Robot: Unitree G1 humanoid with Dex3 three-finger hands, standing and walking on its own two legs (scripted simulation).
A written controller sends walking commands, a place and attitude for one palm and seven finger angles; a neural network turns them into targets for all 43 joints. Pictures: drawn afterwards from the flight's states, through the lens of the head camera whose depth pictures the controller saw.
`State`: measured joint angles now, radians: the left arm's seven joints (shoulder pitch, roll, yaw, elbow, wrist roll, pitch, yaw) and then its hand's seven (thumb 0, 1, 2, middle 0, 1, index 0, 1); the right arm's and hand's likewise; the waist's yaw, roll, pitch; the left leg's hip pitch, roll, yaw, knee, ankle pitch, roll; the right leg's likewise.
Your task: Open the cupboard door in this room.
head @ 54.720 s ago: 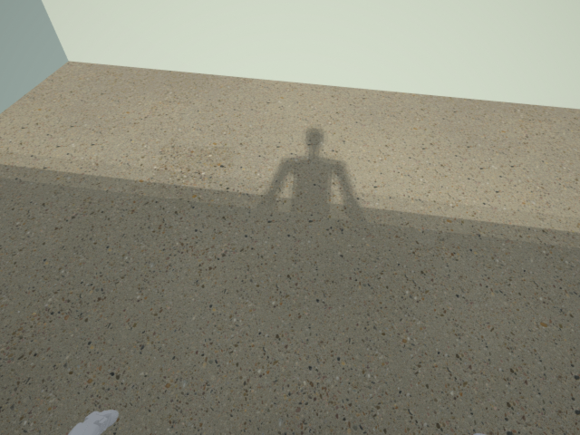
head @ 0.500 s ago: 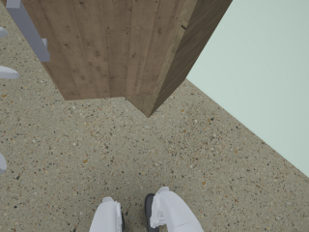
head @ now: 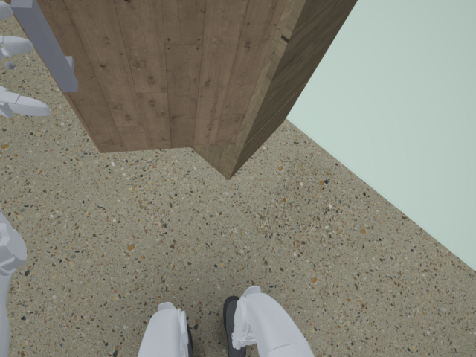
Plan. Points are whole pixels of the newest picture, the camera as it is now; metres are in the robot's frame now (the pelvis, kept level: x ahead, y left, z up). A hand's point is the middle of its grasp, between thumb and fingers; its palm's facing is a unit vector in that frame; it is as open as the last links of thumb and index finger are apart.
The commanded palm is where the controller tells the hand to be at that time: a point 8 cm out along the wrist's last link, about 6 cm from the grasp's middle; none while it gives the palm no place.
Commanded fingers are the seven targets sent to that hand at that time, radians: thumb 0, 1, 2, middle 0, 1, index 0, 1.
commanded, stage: slide the fingers in behind the handle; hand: left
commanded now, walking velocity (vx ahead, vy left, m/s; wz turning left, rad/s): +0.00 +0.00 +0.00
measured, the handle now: (51, 39) +0.58 +0.22 +0.07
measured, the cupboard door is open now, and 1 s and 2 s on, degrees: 49 48 46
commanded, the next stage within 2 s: close the thumb around the handle in 1.22 s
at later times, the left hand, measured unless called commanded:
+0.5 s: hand (17, 67) +0.53 +0.26 +0.06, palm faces +0.08 -1.00 +0.00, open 14.3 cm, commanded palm +0.51 +0.27 +0.06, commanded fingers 0.00 -0.50 0.30 -0.30 -1.20 -0.30 -1.20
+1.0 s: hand (32, 70) +0.53 +0.24 +0.06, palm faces +0.10 -0.99 -0.02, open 15.2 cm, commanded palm +0.51 +0.24 +0.06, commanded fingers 0.00 -0.50 0.30 -0.30 -1.20 -0.30 -1.20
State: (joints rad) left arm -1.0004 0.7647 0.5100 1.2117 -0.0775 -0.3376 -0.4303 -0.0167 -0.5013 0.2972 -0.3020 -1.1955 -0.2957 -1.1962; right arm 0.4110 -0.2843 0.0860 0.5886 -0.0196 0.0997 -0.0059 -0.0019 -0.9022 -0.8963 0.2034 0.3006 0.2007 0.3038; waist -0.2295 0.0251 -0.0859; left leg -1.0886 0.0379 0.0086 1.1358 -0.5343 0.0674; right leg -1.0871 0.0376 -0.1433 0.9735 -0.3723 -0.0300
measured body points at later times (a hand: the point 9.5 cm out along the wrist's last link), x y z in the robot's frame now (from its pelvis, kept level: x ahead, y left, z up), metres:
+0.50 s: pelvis +0.01 +0.00 +0.01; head +0.18 +0.05 +0.42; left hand +0.52 +0.31 +0.07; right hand +0.00 -0.27 -0.09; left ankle -0.01 +0.07 -0.65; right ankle +0.04 -0.11 -0.65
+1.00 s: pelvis +0.01 -0.01 +0.01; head +0.18 +0.04 +0.43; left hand +0.51 +0.29 +0.07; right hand +0.01 -0.27 -0.09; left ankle -0.01 +0.07 -0.65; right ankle +0.04 -0.11 -0.65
